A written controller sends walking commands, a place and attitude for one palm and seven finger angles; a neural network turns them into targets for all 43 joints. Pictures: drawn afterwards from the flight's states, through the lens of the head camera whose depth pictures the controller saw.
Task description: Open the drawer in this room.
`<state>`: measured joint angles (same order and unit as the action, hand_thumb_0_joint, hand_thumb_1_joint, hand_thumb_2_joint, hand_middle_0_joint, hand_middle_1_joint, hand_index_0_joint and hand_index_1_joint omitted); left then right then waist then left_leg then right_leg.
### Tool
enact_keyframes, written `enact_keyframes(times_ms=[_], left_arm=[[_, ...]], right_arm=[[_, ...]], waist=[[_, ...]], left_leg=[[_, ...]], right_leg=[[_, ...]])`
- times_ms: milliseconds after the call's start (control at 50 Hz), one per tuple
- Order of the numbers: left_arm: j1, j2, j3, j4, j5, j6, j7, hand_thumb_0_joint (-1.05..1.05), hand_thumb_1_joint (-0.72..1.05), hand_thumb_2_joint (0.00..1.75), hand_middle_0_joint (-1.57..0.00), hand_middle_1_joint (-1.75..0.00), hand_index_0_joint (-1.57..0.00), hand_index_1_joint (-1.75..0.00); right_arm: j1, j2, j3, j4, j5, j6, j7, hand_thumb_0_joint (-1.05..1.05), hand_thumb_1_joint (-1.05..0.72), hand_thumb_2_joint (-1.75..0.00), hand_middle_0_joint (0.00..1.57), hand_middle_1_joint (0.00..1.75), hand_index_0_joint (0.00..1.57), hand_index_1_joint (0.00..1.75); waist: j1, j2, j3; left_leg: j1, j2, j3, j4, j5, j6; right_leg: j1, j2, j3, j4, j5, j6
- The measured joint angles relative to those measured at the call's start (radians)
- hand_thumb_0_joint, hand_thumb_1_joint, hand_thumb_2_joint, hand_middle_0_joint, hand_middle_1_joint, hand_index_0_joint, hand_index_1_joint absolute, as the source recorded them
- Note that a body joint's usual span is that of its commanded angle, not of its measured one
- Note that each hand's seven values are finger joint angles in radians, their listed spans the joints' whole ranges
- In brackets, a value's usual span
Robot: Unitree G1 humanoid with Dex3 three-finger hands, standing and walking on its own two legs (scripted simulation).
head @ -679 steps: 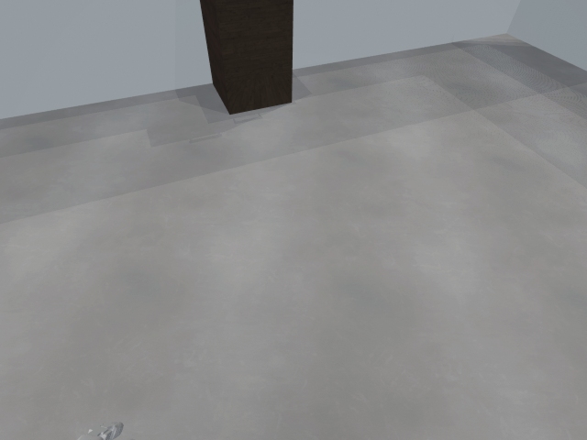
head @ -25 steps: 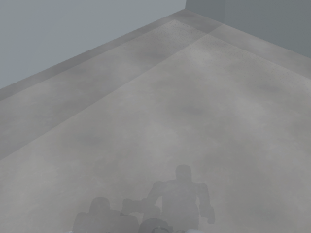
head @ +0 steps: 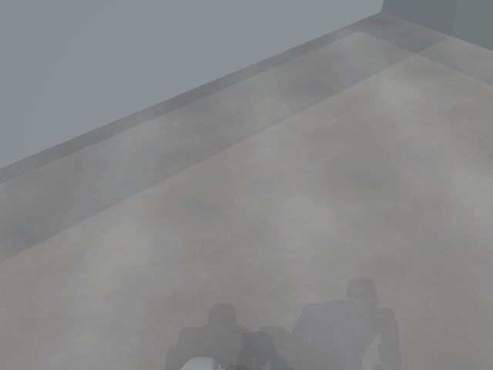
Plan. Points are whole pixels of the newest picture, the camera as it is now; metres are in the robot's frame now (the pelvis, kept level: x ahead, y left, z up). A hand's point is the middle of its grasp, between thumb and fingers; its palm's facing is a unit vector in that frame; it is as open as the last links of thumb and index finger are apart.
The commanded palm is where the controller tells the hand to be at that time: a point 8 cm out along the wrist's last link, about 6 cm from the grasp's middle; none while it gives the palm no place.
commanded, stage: turn or walk to find it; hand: left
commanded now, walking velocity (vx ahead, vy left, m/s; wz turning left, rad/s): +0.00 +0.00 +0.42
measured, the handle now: out of the picture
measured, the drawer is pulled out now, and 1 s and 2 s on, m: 0.00 0.00 0.00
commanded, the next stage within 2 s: none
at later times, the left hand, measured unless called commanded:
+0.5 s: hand out of the picture -0.02 +0.28 -0.17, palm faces +0.25 -0.94 -0.24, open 7.4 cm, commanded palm none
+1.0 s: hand out of the picture -0.03 +0.20 -0.15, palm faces +0.41 -0.87 -0.28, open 7.4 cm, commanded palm none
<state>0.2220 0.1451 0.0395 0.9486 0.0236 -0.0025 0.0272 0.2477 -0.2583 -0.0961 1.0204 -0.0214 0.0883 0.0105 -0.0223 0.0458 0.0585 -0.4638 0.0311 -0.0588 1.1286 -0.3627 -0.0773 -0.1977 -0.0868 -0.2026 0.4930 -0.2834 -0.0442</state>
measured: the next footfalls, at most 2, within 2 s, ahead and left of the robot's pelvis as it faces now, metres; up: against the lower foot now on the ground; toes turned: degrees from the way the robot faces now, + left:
left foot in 0.22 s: +0.00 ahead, +0.15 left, +0.00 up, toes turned +10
right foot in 0.74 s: +0.03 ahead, -0.08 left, +0.00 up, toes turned +14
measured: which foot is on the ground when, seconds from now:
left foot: up 0.00-0.20, down 0.22-0.74, up 0.76-1.00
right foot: down 0.00-0.22, up 0.24-0.72, down 0.74-1.00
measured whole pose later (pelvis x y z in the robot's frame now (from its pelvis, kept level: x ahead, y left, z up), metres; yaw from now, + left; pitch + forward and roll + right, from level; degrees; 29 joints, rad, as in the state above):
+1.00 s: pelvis -0.03 -0.01 +0.00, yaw +25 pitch -1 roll +3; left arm 0.20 0.14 0.03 0.94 0.02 0.00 0.03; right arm 0.25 -0.26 -0.09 1.02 -0.02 0.08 0.01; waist -0.04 0.05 0.07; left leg -0.49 0.02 -0.05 1.16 -0.37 -0.07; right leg -0.19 -0.08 -0.18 0.50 -0.30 -0.04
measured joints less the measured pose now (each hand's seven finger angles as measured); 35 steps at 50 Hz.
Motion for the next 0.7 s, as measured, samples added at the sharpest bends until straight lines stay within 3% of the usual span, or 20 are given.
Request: enact_keyframes(times_ms=[160, 220, 260, 300, 360, 420, 580, 700], left_arm=[[0.044, 0.047, 0.015, 0.033, 0.014, 0.009, -0.006, 0.01, 0.91, 0.90, -0.20, -0.30, -0.20, -0.30], [0.062, 0.073, 0.023, 0.047, 0.006, 0.021, -0.008, 0.01, 0.91, 0.90, -0.20, -0.30, -0.20, -0.30], [0.060, 0.098, 0.030, 0.061, -0.001, 0.043, -0.005, 0.01, 0.91, 0.90, -0.20, -0.30, -0.20, -0.30], [0.057, 0.109, 0.032, 0.071, 0.000, 0.066, -0.002, 0.01, 0.91, 0.90, -0.20, -0.30, -0.20, -0.30], [0.040, 0.109, 0.033, 0.074, 0.000, 0.073, -0.010, 0.01, 0.91, 0.90, -0.20, -0.30, -0.20, -0.30], [0.018, 0.108, 0.030, 0.058, 0.000, 0.061, -0.016, 0.01, 0.91, 0.90, -0.20, -0.30, -0.20, -0.30], [-0.057, 0.093, 0.023, 0.015, -0.005, 0.054, -0.011, 0.01, 0.91, 0.90, -0.20, -0.30, -0.20, -0.30], [-0.112, 0.063, 0.010, -0.019, -0.013, 0.039, -0.010, 0.01, 0.91, 0.90, -0.20, -0.30, -0.20, -0.30]], right_arm=[[-0.102, 0.013, 0.024, -0.029, 0.014, -0.018, -0.003, 0.00, -0.91, -0.90, 0.20, 0.30, 0.20, 0.30], [-0.128, 0.017, 0.034, -0.055, 0.016, -0.042, -0.001, 0.00, -0.91, -0.90, 0.20, 0.30, 0.20, 0.30], [-0.145, 0.035, 0.039, -0.064, 0.013, -0.056, 0.000, 0.00, -0.91, -0.90, 0.20, 0.30, 0.20, 0.30], [-0.146, 0.047, 0.050, -0.072, 0.008, -0.062, -0.003, 0.00, -0.91, -0.90, 0.20, 0.30, 0.20, 0.30], [-0.137, 0.055, 0.059, -0.073, 0.005, -0.061, -0.014, 0.00, -0.91, -0.90, 0.20, 0.30, 0.20, 0.30], [-0.127, 0.063, 0.065, -0.069, 0.007, -0.064, -0.018, 0.00, -0.91, -0.90, 0.20, 0.30, 0.20, 0.30], [-0.066, 0.078, 0.059, -0.056, 0.005, -0.063, -0.014, 0.00, -0.91, -0.90, 0.21, 0.30, 0.20, 0.30], [-0.015, 0.060, 0.042, -0.037, 0.000, -0.048, -0.014, 0.00, -0.91, -0.90, 0.21, 0.30, 0.20, 0.30]], waist=[[0.053, -0.047, 0.026], [0.058, -0.062, 0.021], [0.067, -0.099, 0.028], [0.069, -0.102, 0.020], [0.060, -0.083, 0.006], [0.057, -0.074, 0.003], [0.020, -0.059, 0.002], [-0.018, -0.022, 0.006]], left_leg=[[0.138, 0.000, 0.089, -0.341, -0.093, 0.019], [0.220, -0.010, 0.119, -0.551, 0.041, 0.040], [0.217, -0.035, 0.125, -0.540, 0.047, 0.082], [0.225, -0.038, 0.117, -0.546, 0.033, 0.109], [0.244, -0.040, 0.088, -0.602, 0.063, 0.121], [0.260, -0.049, 0.067, -0.655, 0.100, 0.127], [0.249, -0.076, 0.017, -0.687, 0.136, 0.123], [0.194, -0.090, -0.034, -0.644, 0.135, 0.094]], right_leg=[[-0.039, -0.049, -0.058, 0.055, -0.013, 0.028], [-0.069, -0.071, -0.084, 0.126, -0.043, 0.054], [-0.119, -0.078, -0.018, 0.249, -0.149, 0.081], [-0.171, -0.049, 0.050, 0.392, -0.228, 0.094], [-0.228, -0.020, 0.105, 0.537, -0.187, 0.107], [-0.257, -0.015, 0.141, 0.586, -0.132, 0.122], [-0.232, 0.002, 0.177, 0.480, -0.136, 0.138], [-0.133, 0.045, 0.168, 0.223, -0.116, 0.121]])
